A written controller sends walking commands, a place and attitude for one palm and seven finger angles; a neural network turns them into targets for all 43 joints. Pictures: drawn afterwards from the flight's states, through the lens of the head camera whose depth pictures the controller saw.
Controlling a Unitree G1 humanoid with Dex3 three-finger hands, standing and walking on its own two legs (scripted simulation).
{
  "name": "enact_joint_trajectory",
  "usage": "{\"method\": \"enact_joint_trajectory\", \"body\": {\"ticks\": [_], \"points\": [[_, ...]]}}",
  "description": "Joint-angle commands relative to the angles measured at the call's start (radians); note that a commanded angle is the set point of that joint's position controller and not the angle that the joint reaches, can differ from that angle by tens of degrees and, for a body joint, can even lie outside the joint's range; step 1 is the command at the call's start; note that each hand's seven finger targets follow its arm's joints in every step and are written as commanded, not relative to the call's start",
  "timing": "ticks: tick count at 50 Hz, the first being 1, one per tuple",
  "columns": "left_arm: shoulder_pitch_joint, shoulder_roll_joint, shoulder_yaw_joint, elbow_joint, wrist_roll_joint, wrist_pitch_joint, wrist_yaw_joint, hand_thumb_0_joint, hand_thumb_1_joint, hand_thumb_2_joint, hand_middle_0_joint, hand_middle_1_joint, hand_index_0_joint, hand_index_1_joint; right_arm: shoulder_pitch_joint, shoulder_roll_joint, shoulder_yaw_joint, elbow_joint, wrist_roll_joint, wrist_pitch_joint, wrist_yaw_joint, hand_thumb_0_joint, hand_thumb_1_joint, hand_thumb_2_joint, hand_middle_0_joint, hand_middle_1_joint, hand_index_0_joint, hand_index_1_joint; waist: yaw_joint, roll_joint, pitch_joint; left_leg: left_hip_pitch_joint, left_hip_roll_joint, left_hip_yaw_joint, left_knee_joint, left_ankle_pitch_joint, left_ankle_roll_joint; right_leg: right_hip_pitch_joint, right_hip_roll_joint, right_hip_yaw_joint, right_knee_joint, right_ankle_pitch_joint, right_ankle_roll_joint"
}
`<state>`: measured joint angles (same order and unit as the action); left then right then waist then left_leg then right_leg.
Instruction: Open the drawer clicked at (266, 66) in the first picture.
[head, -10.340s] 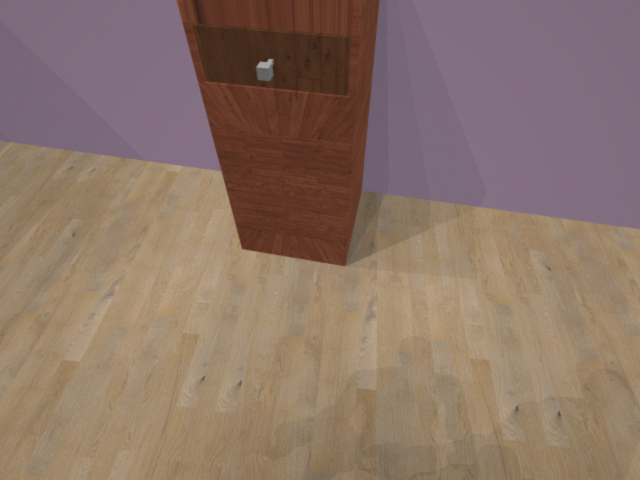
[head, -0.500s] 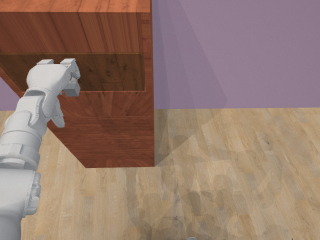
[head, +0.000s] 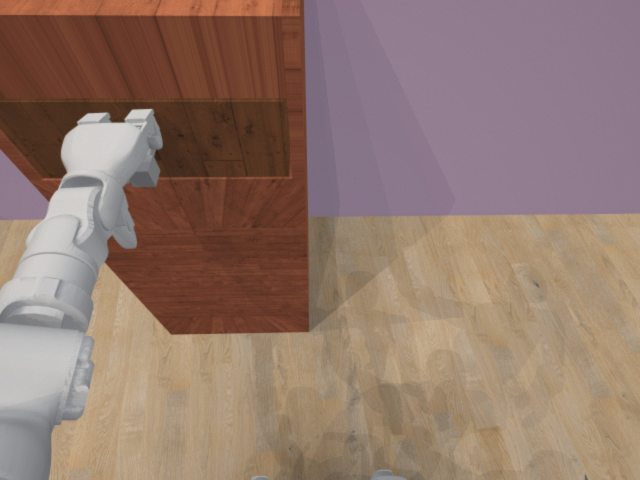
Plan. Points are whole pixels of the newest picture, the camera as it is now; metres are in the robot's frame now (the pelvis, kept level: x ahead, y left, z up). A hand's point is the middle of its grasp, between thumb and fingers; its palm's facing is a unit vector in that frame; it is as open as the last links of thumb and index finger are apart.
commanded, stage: lower the fingers behind the handle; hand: left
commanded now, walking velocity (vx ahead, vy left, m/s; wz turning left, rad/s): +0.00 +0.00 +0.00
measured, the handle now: (145, 161) +0.52 +0.24 +0.06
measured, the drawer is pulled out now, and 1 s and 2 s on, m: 0.00 0.00 0.08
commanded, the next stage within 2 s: close the thumb around the handle in 0.44 s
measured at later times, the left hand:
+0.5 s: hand (138, 194) +0.48 +0.25 +0.05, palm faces -0.04 +0.00 -1.00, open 13.8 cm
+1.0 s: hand (138, 194) +0.48 +0.25 +0.05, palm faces -0.05 -0.03 -1.00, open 8.3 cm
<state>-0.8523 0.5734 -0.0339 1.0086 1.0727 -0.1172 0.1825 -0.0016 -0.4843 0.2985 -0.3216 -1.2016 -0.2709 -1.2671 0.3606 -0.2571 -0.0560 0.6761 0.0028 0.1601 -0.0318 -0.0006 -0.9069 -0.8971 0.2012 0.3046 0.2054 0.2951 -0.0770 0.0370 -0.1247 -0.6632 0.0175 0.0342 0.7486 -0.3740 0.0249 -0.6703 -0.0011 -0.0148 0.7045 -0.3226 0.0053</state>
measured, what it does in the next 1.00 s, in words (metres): stands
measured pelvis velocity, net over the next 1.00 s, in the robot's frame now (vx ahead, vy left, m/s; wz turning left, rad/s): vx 0.01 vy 0.00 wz -0.01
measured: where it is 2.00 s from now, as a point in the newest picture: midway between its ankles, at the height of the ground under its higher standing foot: outside the picture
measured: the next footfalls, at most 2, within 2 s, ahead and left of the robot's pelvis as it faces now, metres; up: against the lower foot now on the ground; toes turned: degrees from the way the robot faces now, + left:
none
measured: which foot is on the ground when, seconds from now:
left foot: down 0.00-1.00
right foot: down 0.00-1.00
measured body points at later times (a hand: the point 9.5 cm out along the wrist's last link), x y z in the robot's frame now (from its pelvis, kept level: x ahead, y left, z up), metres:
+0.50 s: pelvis +0.00 +0.00 -0.01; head +0.10 +0.00 +0.43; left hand +0.48 +0.24 +0.10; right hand +0.01 -0.28 -0.13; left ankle -0.02 +0.10 -0.71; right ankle +0.00 -0.13 -0.71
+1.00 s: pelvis +0.01 +0.00 +0.00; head +0.10 +0.00 +0.44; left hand +0.48 +0.25 +0.10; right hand +0.03 -0.28 -0.13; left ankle -0.02 +0.10 -0.71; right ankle +0.00 -0.13 -0.71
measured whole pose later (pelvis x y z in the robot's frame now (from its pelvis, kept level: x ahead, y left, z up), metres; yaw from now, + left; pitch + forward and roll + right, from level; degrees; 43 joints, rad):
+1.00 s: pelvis +0.01 +0.00 +0.00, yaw +0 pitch +18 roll -1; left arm -0.77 0.57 0.02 0.99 1.09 -0.16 0.24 0.00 0.32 0.65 -0.38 -1.29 -0.36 -1.28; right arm 0.33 -0.26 -0.06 0.69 -0.01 0.15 -0.03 0.00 -0.91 -0.90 0.20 0.30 0.21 0.30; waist -0.09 0.04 -0.13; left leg -0.69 0.02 0.04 0.77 -0.39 0.02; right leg -0.70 0.01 -0.01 0.71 -0.33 0.01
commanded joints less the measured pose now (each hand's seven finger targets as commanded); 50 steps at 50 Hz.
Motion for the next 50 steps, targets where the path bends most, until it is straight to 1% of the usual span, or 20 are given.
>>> {"method": "enact_joint_trajectory", "body": {"ticks": [1,2,5,7,9,11,15,20,21,22,23,27,30,36,39,41,43,45,49,50], "points": [[-0.291,0.165,0.016,-0.086,0.011,-0.014,0.001,0.0,-0.5,0.3,-0.3,-1.2,-0.3,-1.2,0.112,-0.166,-0.052,-0.072,0.0,-0.021,-0.012,0.0,-0.9,-0.9,0.2,0.3,0.2,0.3,-0.028,-0.034,-0.277,0.171,-0.029,-0.004,-0.056,0.304,0.018,0.122,0.047,-0.009,-0.06,0.228,-0.043],[-0.317,0.146,0.0,-0.107,0.008,-0.018,0.003,0.0,-0.5,0.3,-0.3,-1.2,-0.3,-1.2,0.113,-0.164,-0.054,-0.07,-0.001,-0.025,-0.012,0.0,-0.9,-0.9,0.2,0.3,0.2,0.3,-0.035,-0.022,-0.28,0.174,-0.027,-0.004,-0.055,0.295,0.019,0.113,0.046,-0.01,-0.06,0.221,-0.043],[-0.311,0.213,0.049,-0.088,0.017,-0.015,0.016,0.0,-0.5,0.3,-0.3,-1.2,-0.3,-1.2,0.117,-0.168,-0.051,-0.07,0.003,-0.025,-0.015,0.0,-0.9,-0.9,0.2,0.3,0.2,0.3,-0.026,-0.029,-0.289,0.151,-0.03,-0.005,-0.051,0.282,0.02,0.12,0.046,-0.007,-0.053,0.214,-0.043],[-0.358,0.199,0.028,-0.092,0.021,-0.008,0.025,0.0,-0.5,0.3,-0.3,-1.2,-0.3,-1.2,0.12,-0.166,-0.052,-0.066,0.003,-0.03,-0.015,0.0,-0.9,-0.9,0.2,0.3,0.2,0.3,-0.04,-0.01,-0.283,0.152,-0.029,-0.008,-0.049,0.27,0.02,0.098,0.047,-0.007,-0.053,0.198,-0.042],[-0.348,0.206,0.042,-0.105,0.021,-0.008,0.032,0.0,-0.5,0.3,-0.3,-1.2,-0.3,-1.2,0.123,-0.164,-0.054,-0.07,0.001,-0.03,-0.015,0.0,-0.9,-0.9,0.2,0.3,0.2,0.3,-0.03,0.004,-0.338,0.175,-0.03,-0.008,-0.041,0.305,0.019,0.115,0.048,-0.006,-0.043,0.22,-0.043],[-0.396,0.2,0.034,-0.135,0.019,-0.01,0.039,0.0,-0.5,0.3,-0.3,-1.2,-0.3,-1.2,0.121,-0.163,-0.052,-0.069,0.0,-0.034,-0.014,0.0,-0.9,-0.9,0.2,0.3,0.2,0.3,-0.039,0.03,-0.337,0.183,-0.028,-0.012,-0.04,0.297,0.016,0.094,0.048,-0.01,-0.04,0.208,-0.043],[-0.444,0.325,0.145,-0.221,0.014,-0.06,0.072,0.0,-0.5,0.3,-0.3,-1.2,-0.3,-1.2,0.12,-0.165,-0.054,-0.074,-0.01,-0.045,-0.023,0.0,-0.9,-0.9,0.2,0.3,0.2,0.3,-0.02,0.046,-0.442,0.199,-0.033,-0.02,-0.023,0.337,0.02,0.15,0.048,0.0,-0.021,0.249,-0.041],[-0.422,0.295,0.126,-0.153,0.026,-0.027,0.124,0.0,-0.5,0.3,-0.3,-1.2,-0.3,-1.2,0.12,-0.168,-0.054,-0.048,-0.013,-0.054,-0.017,0.0,-0.9,-0.9,0.2,0.3,0.2,0.3,-0.03,0.057,-0.401,0.18,-0.03,-0.019,-0.018,0.348,0.015,0.108,0.051,-0.012,-0.017,0.244,-0.041],[-0.435,0.26,0.099,-0.166,0.021,-0.019,0.123,0.0,-0.5,0.3,-0.3,-1.2,-0.3,-1.2,0.126,-0.166,-0.056,-0.048,-0.014,-0.056,-0.013,0.0,-0.9,-0.9,0.2,0.3,0.2,0.3,-0.035,0.065,-0.428,0.206,-0.029,-0.02,-0.017,0.373,0.015,0.115,0.052,-0.013,-0.018,0.262,-0.04],[-0.423,0.277,0.116,-0.163,0.021,-0.013,0.12,0.0,-0.5,0.3,-0.3,-1.2,-0.3,-1.2,0.129,-0.169,-0.059,-0.044,-0.013,-0.055,-0.013,0.0,-0.9,-0.9,0.2,0.3,0.2,0.3,-0.031,0.059,-0.447,0.222,-0.026,-0.021,-0.013,0.389,0.013,0.118,0.053,-0.013,-0.018,0.27,-0.04],[-0.438,0.253,0.095,-0.156,0.016,-0.01,0.112,0.0,-0.5,0.3,-0.3,-1.2,-0.3,-1.2,0.134,-0.17,-0.06,-0.037,-0.016,-0.052,-0.013,0.0,-0.9,-0.9,0.2,0.3,0.2,0.3,-0.048,0.047,-0.446,0.229,-0.025,-0.021,-0.01,0.412,0.016,0.123,0.054,-0.012,-0.024,0.293,-0.039],[-0.391,0.308,0.136,-0.156,0.008,-0.011,0.088,0.0,-0.5,0.3,-0.3,-1.2,-0.3,-1.2,0.124,-0.171,-0.054,-0.039,-0.011,-0.042,-0.017,0.0,-0.9,-0.9,0.2,0.3,0.2,0.3,-0.023,0.026,-0.426,0.196,-0.03,-0.012,-0.028,0.4,0.019,0.18,0.049,-0.006,-0.033,0.318,-0.036],[-0.363,0.282,0.121,-0.171,0.01,-0.027,0.083,0.0,-0.332,0.372,-0.312,-1.218,-0.312,-1.218,0.116,-0.166,-0.055,-0.041,-0.011,-0.041,-0.017,0.0,-0.9,-0.9,0.2,0.3,0.2,0.3,-0.016,0.057,-0.404,0.208,-0.027,-0.011,-0.035,0.418,0.016,0.169,0.05,-0.009,-0.036,0.318,-0.04],[-0.35,0.273,0.116,-0.18,0.007,-0.045,0.086,0.0,0.004,0.516,-0.336,-1.254,-0.336,-1.254,0.111,-0.168,-0.058,-0.047,-0.008,-0.038,-0.017,0.0,-0.9,-0.9,0.2,0.3,0.2,0.3,-0.023,0.024,-0.375,0.203,-0.026,-0.013,-0.04,0.395,0.017,0.158,0.049,-0.008,-0.044,0.297,-0.038],[-0.368,0.268,0.115,-0.192,0.011,-0.046,0.098,0.0,0.172,0.588,-0.348,-1.272,-0.348,-1.272,0.115,-0.167,-0.062,-0.041,-0.012,-0.04,-0.015,0.0,-0.9,-0.9,0.2,0.3,0.2,0.3,-0.028,0.046,-0.403,0.231,-0.025,-0.015,-0.03,0.429,0.016,0.15,0.05,-0.01,-0.037,0.313,-0.039],[-0.346,0.289,0.135,-0.185,0.01,-0.041,0.1,0.0,0.284,0.636,-0.356,-1.284,-0.356,-1.284,0.113,-0.169,-0.06,-0.044,-0.013,-0.038,-0.013,0.0,-0.9,-0.9,0.2,0.3,0.2,0.3,-0.013,0.044,-0.418,0.226,-0.027,-0.015,-0.031,0.444,0.014,0.168,0.051,-0.011,-0.03,0.325,-0.04],[-0.358,0.27,0.124,-0.185,0.007,-0.037,0.101,0.0,0.396,0.684,-0.364,-1.296,-0.364,-1.296,0.114,-0.169,-0.063,-0.039,-0.015,-0.036,-0.013,0.0,-0.9,-0.9,0.2,0.3,0.2,0.3,-0.023,0.039,-0.416,0.233,-0.025,-0.012,-0.025,0.467,0.015,0.163,0.05,-0.01,-0.033,0.342,-0.04],[-0.336,0.314,0.156,-0.183,0.009,-0.031,0.101,0.0,0.508,0.732,-0.372,-1.308,-0.372,-1.308,0.109,-0.172,-0.061,-0.039,-0.015,-0.032,-0.013,0.0,-0.9,-0.9,0.2,0.3,0.2,0.3,-0.007,0.05,-0.431,0.232,-0.026,-0.009,-0.025,0.476,0.014,0.181,0.049,-0.006,-0.028,0.358,-0.038],[-0.33,0.267,0.124,-0.211,0.005,-0.031,0.099,0.0,0.732,0.828,-0.388,-1.332,-0.388,-1.332,0.102,-0.165,-0.063,-0.047,-0.014,-0.028,-0.009,0.0,-0.9,-0.9,0.2,0.3,0.2,0.3,-0.014,0.049,-0.437,0.247,-0.023,-0.01,-0.023,0.518,0.013,0.189,0.05,-0.009,-0.028,0.383,-0.036],[-0.305,0.285,0.146,-0.203,0.002,-0.03,0.098,0.0,0.788,0.852,-0.392,-1.338,-0.392,-1.338,0.1,-0.167,-0.064,-0.045,-0.013,-0.028,-0.009,0.0,-0.9,-0.9,0.2,0.3,0.2,0.3,-0.002,0.044,-0.423,0.24,-0.023,-0.009,-0.026,0.512,0.013,0.193,0.049,-0.01,-0.029,0.379,-0.037]]}}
